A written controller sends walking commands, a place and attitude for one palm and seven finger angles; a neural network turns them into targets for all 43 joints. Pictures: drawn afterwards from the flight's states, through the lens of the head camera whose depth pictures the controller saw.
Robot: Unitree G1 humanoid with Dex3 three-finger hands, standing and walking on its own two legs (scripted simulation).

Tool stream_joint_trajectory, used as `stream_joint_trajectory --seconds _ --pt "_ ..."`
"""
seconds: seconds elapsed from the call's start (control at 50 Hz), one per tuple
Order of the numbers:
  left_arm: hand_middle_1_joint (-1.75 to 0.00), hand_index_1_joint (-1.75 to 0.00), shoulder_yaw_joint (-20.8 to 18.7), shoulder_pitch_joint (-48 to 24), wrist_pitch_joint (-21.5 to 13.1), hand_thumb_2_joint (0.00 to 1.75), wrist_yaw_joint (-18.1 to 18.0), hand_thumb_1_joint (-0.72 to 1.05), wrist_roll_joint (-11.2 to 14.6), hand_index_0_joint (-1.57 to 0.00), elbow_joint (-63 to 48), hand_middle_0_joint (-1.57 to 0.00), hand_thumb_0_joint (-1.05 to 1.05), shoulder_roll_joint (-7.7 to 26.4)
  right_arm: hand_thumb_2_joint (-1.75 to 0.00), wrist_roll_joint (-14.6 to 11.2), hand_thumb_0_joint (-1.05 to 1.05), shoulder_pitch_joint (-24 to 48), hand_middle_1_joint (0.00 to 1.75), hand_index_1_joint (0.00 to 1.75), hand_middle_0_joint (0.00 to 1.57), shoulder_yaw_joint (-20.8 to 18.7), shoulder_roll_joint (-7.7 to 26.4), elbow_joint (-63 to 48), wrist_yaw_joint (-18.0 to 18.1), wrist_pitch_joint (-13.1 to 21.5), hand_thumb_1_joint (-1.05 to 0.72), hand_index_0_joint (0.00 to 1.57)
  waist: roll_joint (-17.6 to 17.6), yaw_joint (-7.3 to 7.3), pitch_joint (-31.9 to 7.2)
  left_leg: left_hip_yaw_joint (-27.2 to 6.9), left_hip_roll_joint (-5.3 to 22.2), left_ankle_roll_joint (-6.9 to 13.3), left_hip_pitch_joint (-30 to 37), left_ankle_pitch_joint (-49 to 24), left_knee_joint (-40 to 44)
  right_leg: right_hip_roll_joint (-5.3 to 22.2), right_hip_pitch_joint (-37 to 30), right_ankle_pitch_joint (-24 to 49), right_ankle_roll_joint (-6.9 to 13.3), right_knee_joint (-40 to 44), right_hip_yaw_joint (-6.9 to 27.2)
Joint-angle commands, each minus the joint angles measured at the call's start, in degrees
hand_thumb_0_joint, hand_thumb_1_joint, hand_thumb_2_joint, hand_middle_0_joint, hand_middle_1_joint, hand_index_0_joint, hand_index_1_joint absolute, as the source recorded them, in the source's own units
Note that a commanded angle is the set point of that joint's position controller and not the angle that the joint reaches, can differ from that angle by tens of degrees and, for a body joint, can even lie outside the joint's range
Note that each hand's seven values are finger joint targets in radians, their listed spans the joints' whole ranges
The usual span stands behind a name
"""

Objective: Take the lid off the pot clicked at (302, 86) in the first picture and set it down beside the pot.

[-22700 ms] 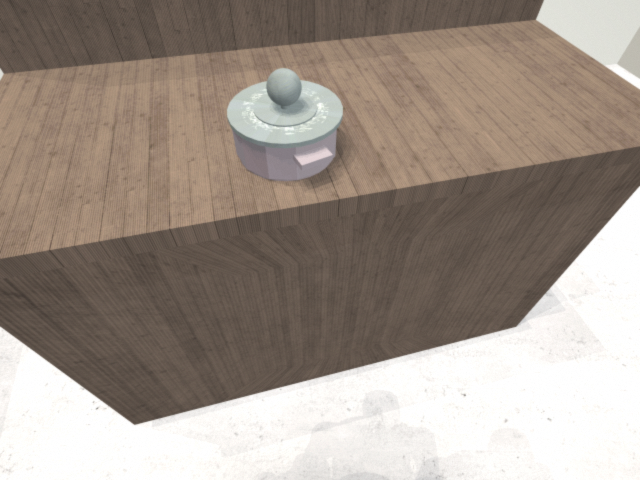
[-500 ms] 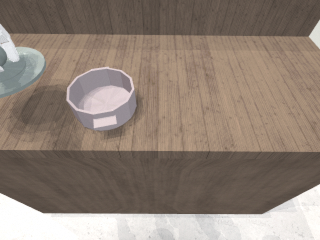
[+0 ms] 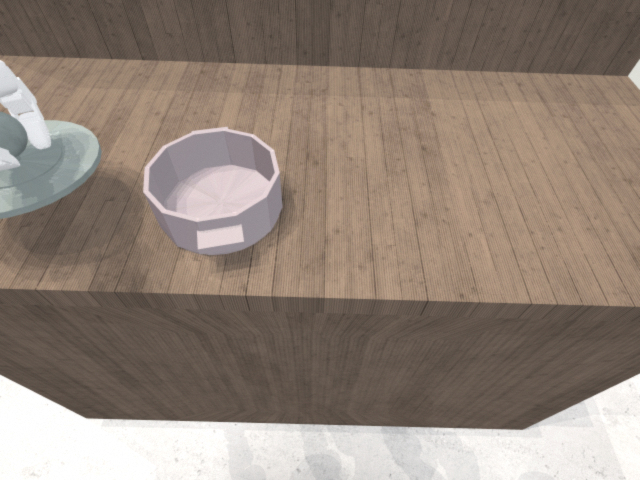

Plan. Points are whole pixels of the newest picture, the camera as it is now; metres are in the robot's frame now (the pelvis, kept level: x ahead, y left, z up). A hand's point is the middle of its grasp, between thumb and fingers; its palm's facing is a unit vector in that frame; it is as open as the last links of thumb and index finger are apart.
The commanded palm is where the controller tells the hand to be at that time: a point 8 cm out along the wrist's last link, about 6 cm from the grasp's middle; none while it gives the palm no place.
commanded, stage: lower the lid onto the table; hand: left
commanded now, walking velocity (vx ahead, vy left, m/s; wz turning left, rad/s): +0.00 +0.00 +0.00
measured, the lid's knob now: out of the picture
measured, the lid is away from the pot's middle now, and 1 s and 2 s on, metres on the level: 0.22 0.22 0.23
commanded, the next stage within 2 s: open the fingers wide in 1.12 s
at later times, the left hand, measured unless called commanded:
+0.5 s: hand (12, 160) +0.44 +0.33 +0.18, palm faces -0.38 -0.15 -0.91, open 7.4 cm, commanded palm +0.45 +0.33 +0.24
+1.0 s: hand (22, 190) +0.43 +0.34 +0.13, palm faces -0.45 -0.19 -0.87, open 7.4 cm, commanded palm +0.47 +0.35 +0.20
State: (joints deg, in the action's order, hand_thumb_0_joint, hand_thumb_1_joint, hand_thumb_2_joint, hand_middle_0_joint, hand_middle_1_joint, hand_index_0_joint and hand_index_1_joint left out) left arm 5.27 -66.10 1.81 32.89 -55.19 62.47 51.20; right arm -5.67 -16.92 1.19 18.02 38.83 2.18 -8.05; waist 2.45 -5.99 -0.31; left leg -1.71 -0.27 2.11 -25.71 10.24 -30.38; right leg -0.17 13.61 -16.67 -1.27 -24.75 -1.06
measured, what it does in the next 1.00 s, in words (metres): stands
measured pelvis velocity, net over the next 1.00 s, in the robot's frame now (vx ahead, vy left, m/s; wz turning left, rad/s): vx -0.01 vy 0.01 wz -0.02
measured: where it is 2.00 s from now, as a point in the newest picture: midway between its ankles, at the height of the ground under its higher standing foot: outside the picture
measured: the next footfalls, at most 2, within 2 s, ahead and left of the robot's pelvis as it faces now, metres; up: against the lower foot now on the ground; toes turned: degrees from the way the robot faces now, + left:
none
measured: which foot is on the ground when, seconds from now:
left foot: down 0.00-1.00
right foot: down 0.00-1.00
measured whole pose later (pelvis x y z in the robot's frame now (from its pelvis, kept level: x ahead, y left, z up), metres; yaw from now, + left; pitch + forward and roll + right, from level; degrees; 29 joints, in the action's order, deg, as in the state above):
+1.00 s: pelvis -0.01 +0.01 -0.01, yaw -1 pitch +7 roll -3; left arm 3.8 -61.8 -2.1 29.3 -54.7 68.2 50.8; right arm -5.3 -18.3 1.9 18.3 40.3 3.7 -6.4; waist 1.5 -7.4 -1.3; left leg -1.1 0.3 2.5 -30.4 11.8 -35.1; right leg -0.7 18.6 -18.0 -1.7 -29.5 -0.2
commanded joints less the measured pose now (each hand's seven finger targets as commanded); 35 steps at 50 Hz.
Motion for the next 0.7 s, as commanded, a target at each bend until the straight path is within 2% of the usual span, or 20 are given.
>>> stream_joint_trajectory --seconds 0.0,0.02,0.08,0.1,0.16,0.18,0.22,0.26,0.28,0.3,0.34,0.38,0.4,0.48,0.52,0.56,0.6,0.62,0.64,0.68 --pt "-0.85 -0.87 -5.9 -30.2 -1.1 1.26 -3.5 0.44 0.2 -0.96 -14.9 -0.94 0.00 18.6 -0.90 0.2 0.00 -2.8 0.30 0.30 0.20 -3.3 9.7 -4.9 0.8 1.5 -0.90 0.20 7.3 -0.46 -23.7 -0.1 -1.7 3.3 24.9 -12.8 1.7 -4.5 5.6 13.8 3.4 2.6 -2.7" --pt "-0.85 -0.87 -4.9 -29.9 -1.2 1.26 -3.5 0.44 0.0 -0.96 -13.6 -0.94 0.00 17.0 -0.90 0.2 0.00 -2.5 0.30 0.30 0.20 -3.4 9.6 -4.9 0.8 1.7 -0.90 0.20 7.3 -0.70 -23.4 0.1 -1.9 3.4 24.9 -12.6 1.4 -4.4 6.2 14.0 3.4 2.4 -2.7" --pt "-0.85 -0.87 -5.4 -27.0 -1.8 1.26 -3.5 0.44 0.6 -0.96 -11.5 -0.94 0.00 17.1 -0.90 0.0 0.00 -2.9 0.30 0.30 0.20 -3.4 9.9 -5.0 1.0 2.0 -0.90 0.20 5.9 -0.64 -22.4 0.2 -1.8 3.4 23.5 -12.8 1.3 -4.3 6.2 14.4 3.5 2.4 -2.8" --pt "-0.85 -0.87 -6.5 -28.2 -1.6 1.26 -3.8 0.44 0.3 -0.96 -12.5 -0.94 0.00 18.9 -0.90 0.2 0.00 -2.8 0.30 0.30 0.20 -3.4 9.9 -4.7 0.8 1.5 -0.90 0.20 5.4 -0.55 -22.4 0.3 -1.9 3.3 22.7 -10.7 1.6 -4.3 5.6 13.7 3.2 2.5 -2.5" --pt "-0.85 -0.87 -5.7 -27.1 -1.5 1.26 -3.9 0.44 0.3 -0.96 -9.1 -0.94 0.00 18.1 -0.90 0.0 0.00 -2.9 0.30 0.30 0.20 -3.4 10.0 -4.5 0.8 1.4 -0.90 0.20 4.4 -0.88 -20.0 0.5 -2.0 3.2 20.4 -7.7 1.8 -4.3 6.6 12.3 3.2 2.4 -2.7" --pt "-0.85 -0.87 -4.3 -26.6 -2.0 1.26 -3.7 0.44 0.8 -0.96 -10.0 -0.94 0.00 16.3 -0.90 -0.1 0.00 -2.5 0.30 0.30 0.20 -3.4 10.1 -5.1 0.8 1.6 -0.90 0.20 5.5 -0.77 -20.4 0.5 -1.8 3.1 21.1 -9.3 1.8 -4.2 7.0 12.7 3.5 2.3 -2.8" --pt "-0.85 -0.87 -6.0 -28.5 -2.2 1.26 -4.4 0.44 0.2 -0.96 -13.3 -0.94 0.00 18.0 -0.90 0.3 0.00 -2.7 0.30 0.30 0.20 -3.6 9.9 -5.3 0.6 1.4 -0.90 0.20 8.3 -0.26 -22.9 -0.3 -1.9 3.2 24.1 -11.1 1.2 -4.3 7.4 12.5 3.6 1.9 -2.7" --pt "-0.85 -0.87 -6.0 -27.6 -2.4 1.26 -4.5 0.44 0.1 -0.96 -12.4 -0.94 0.00 17.7 -0.90 0.3 0.00 -3.0 0.30 0.30 0.20 -3.5 9.8 -5.0 0.7 1.3 -0.90 0.20 7.7 -0.47 -22.7 -0.5 -1.7 3.0 24.1 -11.6 1.1 -4.5 8.1 12.4 3.4 1.8 -2.8" --pt "-0.85 -0.87 -4.6 -26.1 -2.8 1.26 -4.3 0.44 0.9 -0.96 -12.7 -0.94 0.00 15.5 -0.90 0.1 0.00 -2.9 0.30 0.30 0.20 -3.6 9.8 -5.5 0.8 1.6 -0.90 0.20 8.7 -0.53 -22.6 -0.5 -1.3 3.0 25.0 -14.2 1.0 -4.4 8.9 12.9 3.7 1.9 -3.0" --pt "-0.85 -0.87 -6.4 -26.8 -2.8 1.26 -4.6 0.44 0.8 -0.96 -14.3 -0.94 0.00 17.3 -0.90 0.4 0.00 -3.2 0.30 0.30 0.20 -3.8 9.8 -5.2 0.6 1.3 -0.90 0.20 7.5 -0.31 -23.7 -0.6 -1.4 3.0 25.5 -13.9 0.8 -4.5 8.3 12.9 3.4 1.8 -2.8" --pt "-0.85 -0.87 -6.9 -25.6 -2.8 1.26 -4.6 0.44 0.8 -0.96 -13.1 -0.94 0.00 17.4 -0.90 0.3 0.00 -3.2 0.30 0.30 0.20 -3.8 9.8 -5.2 0.5 1.1 -0.90 0.20 5.9 -0.31 -22.9 -0.6 -1.6 3.1 24.2 -12.7 0.8 -4.5 8.3 12.9 3.4 1.6 -2.8" --pt "-0.85 -0.87 -7.0 -23.5 -3.1 1.26 -4.6 0.44 1.4 -0.96 -13.3 -0.94 0.00 16.9 -0.90 0.1 0.00 -2.8 0.30 0.30 0.20 -3.9 10.0 -5.8 0.5 1.3 -0.90 0.20 6.5 -0.03 -23.5 -0.4 -1.5 3.1 24.3 -14.7 0.4 -4.3 8.0 13.7 3.6 1.3 -2.8" --pt "-0.85 -0.87 -8.0 -24.8 -3.1 1.26 -5.0 0.44 1.1 -0.96 -15.0 -0.94 0.00 18.5 -0.90 0.4 0.00 -2.8 0.30 0.30 0.20 -3.9 9.9 -5.7 0.3 0.9 -0.90 0.20 7.0 0.03 -24.4 -0.8 -1.6 3.0 24.5 -13.8 0.6 -4.4 8.0 12.8 3.4 1.3 -2.7" --pt "-0.85 -0.87 -5.5 -21.9 -2.9 1.26 -4.8 0.44 1.7 -0.96 -10.7 -0.94 0.00 14.9 -0.90 0.0 0.00 -2.4 0.30 0.30 0.20 -3.8 9.8 -5.7 0.5 0.7 -0.90 0.20 4.9 -0.55 -20.0 -0.1 -1.7 3.0 21.7 -9.4 1.0 -4.4 9.8 11.1 3.6 1.6 -3.0" --pt "-0.85 -0.87 -6.3 -22.7 -2.5 1.26 -5.1 0.44 1.1 -0.96 -8.7 -0.94 0.00 17.2 -0.90 0.2 0.00 -2.9 0.30 0.30 0.20 -3.6 10.1 -5.1 0.5 0.5 -0.90 0.20 3.1 -0.68 -18.8 0.3 -2.0 3.1 18.9 -4.8 1.1 -4.4 9.0 9.6 3.2 1.7 -2.6" --pt "-0.85 -0.87 -7.5 -25.2 -2.7 1.26 -5.7 0.44 0.6 -0.96 -10.5 -0.94 0.00 19.9 -0.90 0.1 0.00 -2.7 0.30 0.30 0.20 -3.4 10.1 -5.3 0.7 0.6 -0.90 0.20 4.1 -0.54 -20.6 0.4 -2.3 3.2 18.7 -4.3 1.2 -4.3 7.7 9.8 3.2 1.4 -2.2" --pt "-0.85 -0.87 -6.0 -27.4 -3.3 1.26 -5.9 0.44 0.6 -0.96 -13.6 -0.94 0.00 18.4 -0.90 0.3 0.00 -2.6 0.30 0.30 0.20 -3.4 10.0 -5.5 1.1 0.9 -0.90 0.20 7.5 -0.75 -23.5 0.1 -2.0 3.1 22.1 -7.2 0.5 -4.4 8.6 10.8 3.5 1.0 -2.2" --pt "-0.85 -0.87 -4.6 -27.1 -3.2 1.26 -5.9 0.44 0.6 -0.96 -11.9 -0.94 0.00 16.4 -0.90 0.3 0.00 -2.7 0.30 0.30 0.20 -3.4 9.9 -5.0 1.3 1.0 -0.90 0.20 7.9 -1.11 -22.4 0.0 -1.9 3.1 22.7 -6.2 0.5 -4.5 10.2 9.8 3.4 1.2 -2.4" --pt "-0.85 -0.87 -3.0 -26.8 -3.0 1.26 -5.8 0.44 0.9 -0.96 -10.8 -0.94 0.00 14.6 -0.90 0.2 0.00 -3.1 0.30 0.30 0.20 -3.3 9.8 -4.7 1.4 1.4 -0.90 0.20 7.6 -1.44 -20.7 -0.2 -1.8 3.1 22.4 -4.5 0.7 -4.6 11.5 8.6 3.3 1.5 -2.5" --pt "-0.85 -0.87 -3.8 -23.6 -3.1 1.26 -5.5 0.44 1.5 -0.96 -8.1 -0.94 0.00 15.5 -0.90 0.1 0.00 -3.1 0.30 0.30 0.20 -2.9 10.1 -4.6 1.8 2.0 -0.90 0.20 5.3 -1.31 -19.1 0.2 -1.6 3.1 19.9 -3.1 0.9 -4.5 10.8 8.2 3.4 1.6 -2.5"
